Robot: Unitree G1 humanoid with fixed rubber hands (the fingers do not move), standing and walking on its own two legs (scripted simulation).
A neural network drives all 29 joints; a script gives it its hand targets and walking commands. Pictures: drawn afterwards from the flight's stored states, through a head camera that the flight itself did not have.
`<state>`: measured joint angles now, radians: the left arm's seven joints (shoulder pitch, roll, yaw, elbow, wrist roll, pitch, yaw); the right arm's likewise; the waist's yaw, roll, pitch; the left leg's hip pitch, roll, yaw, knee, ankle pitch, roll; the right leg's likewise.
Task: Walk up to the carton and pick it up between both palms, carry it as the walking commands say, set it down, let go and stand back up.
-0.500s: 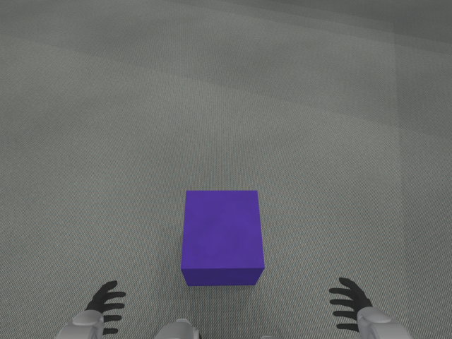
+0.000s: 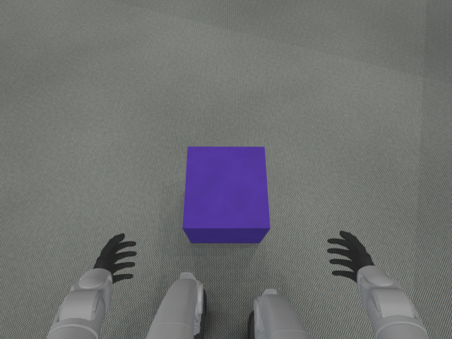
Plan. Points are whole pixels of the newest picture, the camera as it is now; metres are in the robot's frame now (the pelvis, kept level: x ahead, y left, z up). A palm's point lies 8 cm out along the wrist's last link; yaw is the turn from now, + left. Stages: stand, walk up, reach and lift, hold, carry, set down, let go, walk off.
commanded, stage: reach and lift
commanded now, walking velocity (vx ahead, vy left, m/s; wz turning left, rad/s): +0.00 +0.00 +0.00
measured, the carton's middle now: (225, 197) +0.53 +0.02 -0.57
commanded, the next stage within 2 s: none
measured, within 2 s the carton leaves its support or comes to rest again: neither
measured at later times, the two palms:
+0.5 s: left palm (126, 204) +0.35 +0.23 -0.12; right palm (350, 203) +0.37 -0.24 -0.11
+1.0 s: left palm (138, 151) +0.49 +0.23 -0.14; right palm (337, 155) +0.50 -0.24 -0.14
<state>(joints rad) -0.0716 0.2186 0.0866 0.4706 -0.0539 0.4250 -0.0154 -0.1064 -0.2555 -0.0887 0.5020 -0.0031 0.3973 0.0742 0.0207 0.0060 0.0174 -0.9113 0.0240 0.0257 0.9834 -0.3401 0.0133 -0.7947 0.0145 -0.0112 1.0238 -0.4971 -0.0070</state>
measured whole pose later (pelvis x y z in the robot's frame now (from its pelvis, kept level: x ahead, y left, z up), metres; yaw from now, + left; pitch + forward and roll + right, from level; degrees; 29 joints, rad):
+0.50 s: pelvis -0.05 +0.01 -0.03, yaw -1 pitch +27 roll -1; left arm -0.73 0.25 0.20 0.73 -0.07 0.39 0.05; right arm -0.80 -0.40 -0.18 0.87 0.06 0.33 0.12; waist 0.02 0.00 0.06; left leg -1.24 0.02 0.03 1.02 -0.24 0.03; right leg -1.15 0.01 0.01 1.10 -0.41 0.01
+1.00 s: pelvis -0.03 +0.00 -0.05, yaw -3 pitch +44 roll -1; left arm -1.18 0.38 0.30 0.91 -0.06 0.24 -0.01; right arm -1.22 -0.45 -0.27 0.99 0.07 0.21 0.09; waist 0.04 0.01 -0.01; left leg -1.58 0.03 0.01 1.05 -0.24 0.01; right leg -1.49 0.04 0.00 1.13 -0.40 0.00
